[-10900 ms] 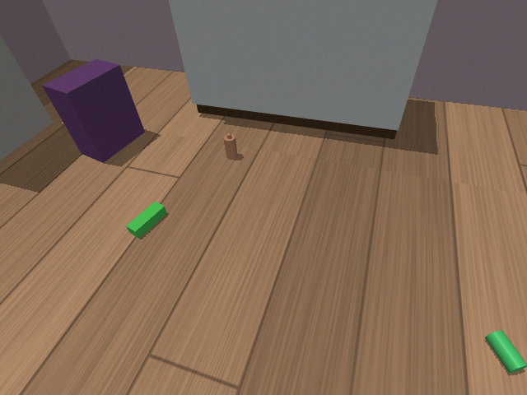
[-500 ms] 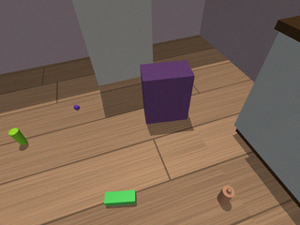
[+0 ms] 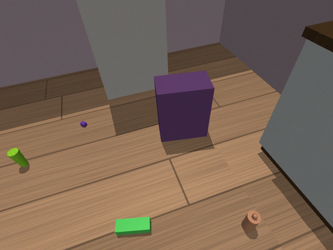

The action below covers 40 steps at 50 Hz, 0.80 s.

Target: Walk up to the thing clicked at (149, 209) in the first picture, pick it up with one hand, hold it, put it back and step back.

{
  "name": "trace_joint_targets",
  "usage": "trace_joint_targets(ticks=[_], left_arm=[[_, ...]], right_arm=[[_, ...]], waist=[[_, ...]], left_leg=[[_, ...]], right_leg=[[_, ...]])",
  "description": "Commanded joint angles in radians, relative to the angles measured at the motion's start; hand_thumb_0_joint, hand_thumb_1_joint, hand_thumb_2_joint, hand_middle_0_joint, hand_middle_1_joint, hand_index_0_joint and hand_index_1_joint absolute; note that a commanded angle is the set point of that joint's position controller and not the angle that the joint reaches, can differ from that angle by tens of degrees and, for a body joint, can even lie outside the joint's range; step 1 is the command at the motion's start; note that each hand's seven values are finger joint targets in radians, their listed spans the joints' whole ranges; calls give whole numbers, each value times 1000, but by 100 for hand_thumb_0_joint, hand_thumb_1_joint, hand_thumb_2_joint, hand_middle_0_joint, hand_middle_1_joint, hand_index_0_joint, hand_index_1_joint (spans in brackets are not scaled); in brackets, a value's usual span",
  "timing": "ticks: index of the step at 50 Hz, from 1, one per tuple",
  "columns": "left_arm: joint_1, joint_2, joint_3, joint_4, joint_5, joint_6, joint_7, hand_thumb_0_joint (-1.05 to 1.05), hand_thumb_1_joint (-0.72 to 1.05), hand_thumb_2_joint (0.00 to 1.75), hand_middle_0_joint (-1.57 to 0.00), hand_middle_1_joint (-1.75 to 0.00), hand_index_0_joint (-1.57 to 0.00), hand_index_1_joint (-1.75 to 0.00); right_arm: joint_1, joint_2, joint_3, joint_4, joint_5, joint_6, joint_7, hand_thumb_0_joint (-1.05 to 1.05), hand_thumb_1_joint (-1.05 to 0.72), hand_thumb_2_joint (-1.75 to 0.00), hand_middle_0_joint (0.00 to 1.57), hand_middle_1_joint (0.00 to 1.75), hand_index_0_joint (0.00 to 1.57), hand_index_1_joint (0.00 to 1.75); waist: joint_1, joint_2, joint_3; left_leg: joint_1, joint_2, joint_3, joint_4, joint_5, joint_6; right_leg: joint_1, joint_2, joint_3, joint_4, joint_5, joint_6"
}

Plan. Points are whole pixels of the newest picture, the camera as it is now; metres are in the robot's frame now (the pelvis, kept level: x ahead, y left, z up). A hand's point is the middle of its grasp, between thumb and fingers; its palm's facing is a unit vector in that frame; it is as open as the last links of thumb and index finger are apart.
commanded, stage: stand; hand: left
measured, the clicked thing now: (133, 225) +0.43 +0.27 -0.75
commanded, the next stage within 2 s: none
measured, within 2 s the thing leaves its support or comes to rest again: neither
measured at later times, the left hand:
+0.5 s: hand out of the picture +0.10 +0.26 -0.15, palm faces -0.02 -0.94 -0.35, open 7.4 cm
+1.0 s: hand out of the picture +0.08 +0.26 -0.16, palm faces -0.02 -0.94 -0.35, open 7.4 cm
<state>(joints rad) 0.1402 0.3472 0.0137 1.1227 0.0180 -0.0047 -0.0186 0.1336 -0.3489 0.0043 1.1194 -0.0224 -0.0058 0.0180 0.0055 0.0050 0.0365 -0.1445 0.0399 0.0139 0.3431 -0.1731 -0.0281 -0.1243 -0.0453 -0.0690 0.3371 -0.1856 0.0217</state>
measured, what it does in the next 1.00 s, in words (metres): stands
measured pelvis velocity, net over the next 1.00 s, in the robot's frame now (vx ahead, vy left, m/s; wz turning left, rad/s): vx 0.02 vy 0.01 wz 0.00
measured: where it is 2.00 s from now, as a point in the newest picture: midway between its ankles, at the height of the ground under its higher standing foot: outside the picture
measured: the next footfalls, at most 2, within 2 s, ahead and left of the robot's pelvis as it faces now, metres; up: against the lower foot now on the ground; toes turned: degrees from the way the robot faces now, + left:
none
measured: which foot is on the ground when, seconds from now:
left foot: down 0.00-1.00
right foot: down 0.00-1.00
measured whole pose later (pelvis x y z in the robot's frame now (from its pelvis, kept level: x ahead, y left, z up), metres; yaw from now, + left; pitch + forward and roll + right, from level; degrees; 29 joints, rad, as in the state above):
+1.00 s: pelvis +0.02 +0.01 +0.00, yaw +0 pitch -2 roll +0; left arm 0.13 0.35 0.00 1.12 0.02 -0.01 -0.01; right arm 0.12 -0.35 0.01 1.12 -0.02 0.00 0.01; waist 0.01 0.00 0.04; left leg -0.10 0.03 0.02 0.32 -0.19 -0.02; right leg -0.08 -0.05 -0.06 0.31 -0.20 0.03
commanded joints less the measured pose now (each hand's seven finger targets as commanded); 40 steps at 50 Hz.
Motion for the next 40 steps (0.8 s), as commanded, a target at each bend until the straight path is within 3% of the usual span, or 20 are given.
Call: trace_joint_targets(ticks=[1,3,12,16,40], left_arm=[[-49,217,37,-66,-3,-29,17,0,90,90,-20,-30,-20,-30],[-42,219,35,-63,-5,-29,19,0,90,90,-20,-30,-20,-30],[-42,218,30,-59,-6,-23,24,0,90,90,-20,-30,-20,-30],[-42,219,30,-61,-7,-24,26,0,90,90,-20,-30,-20,-30],[-50,221,31,-66,-3,-24,27,0,90,90,-20,-30,-20,-30]], right_arm=[[-36,-212,-43,-61,5,-26,-20,0,-90,-90,20,30,20,30],[-46,-215,-44,-62,8,-27,-22,0,-90,-90,20,30,20,30],[-42,-219,-39,-56,9,-22,-27,0,-90,-90,20,30,20,30],[-47,-218,-39,-58,11,-24,-27,0,-90,-90,20,30,20,30],[-69,-219,-44,-65,10,-20,-27,0,-90,-90,20,30,20,30]], waist=[[-7,-3,-55],[-2,-6,-79],[-3,-4,-64],[0,-4,-88],[-1,-1,-71]], left_leg=[[3,95,-86,-63,91,41],[33,103,-89,-52,156,40],[40,102,-80,-53,186,37],[61,106,-79,-43,257,36],[48,101,-70,-57,183,43]], right_leg=[[23,-104,102,-65,80,-33],[35,-105,96,-50,128,-32],[49,-105,90,-52,161,-28],[66,-107,85,-40,224,-27],[68,-111,86,-65,178,-31]])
